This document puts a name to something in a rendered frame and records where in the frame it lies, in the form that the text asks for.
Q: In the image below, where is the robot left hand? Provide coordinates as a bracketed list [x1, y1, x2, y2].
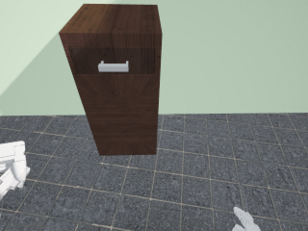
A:
[0, 141, 30, 201]

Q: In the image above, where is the handle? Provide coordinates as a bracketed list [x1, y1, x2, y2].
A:
[98, 61, 129, 72]

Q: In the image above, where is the cabinet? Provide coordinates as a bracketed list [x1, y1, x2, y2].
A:
[59, 3, 163, 156]

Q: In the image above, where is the robot right hand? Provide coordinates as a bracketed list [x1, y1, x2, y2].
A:
[232, 207, 261, 231]

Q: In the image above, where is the drawer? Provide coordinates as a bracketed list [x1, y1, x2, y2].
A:
[69, 46, 156, 75]

